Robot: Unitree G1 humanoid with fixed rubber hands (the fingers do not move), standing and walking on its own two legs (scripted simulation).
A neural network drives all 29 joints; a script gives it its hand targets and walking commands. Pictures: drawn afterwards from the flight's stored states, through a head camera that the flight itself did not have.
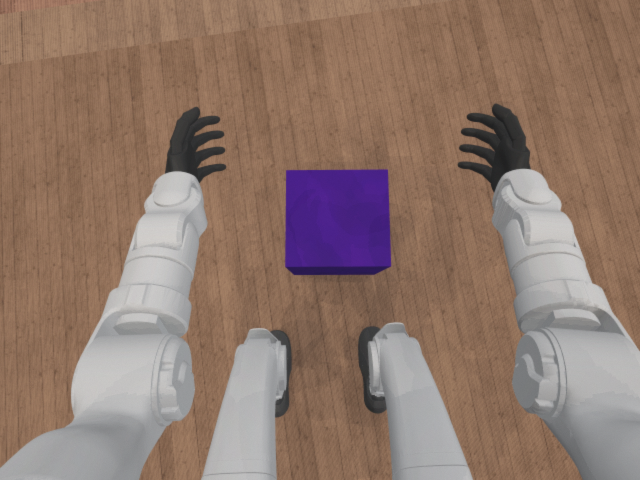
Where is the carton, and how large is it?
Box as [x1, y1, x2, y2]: [285, 170, 390, 274]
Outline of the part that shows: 286,170 285,266 294,274 374,274 390,266 387,170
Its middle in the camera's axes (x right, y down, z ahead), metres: +0.04 -0.02 +0.90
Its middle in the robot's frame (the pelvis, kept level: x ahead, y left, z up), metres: +0.47 -0.03 -0.52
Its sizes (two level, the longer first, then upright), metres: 0.210 0.200 0.250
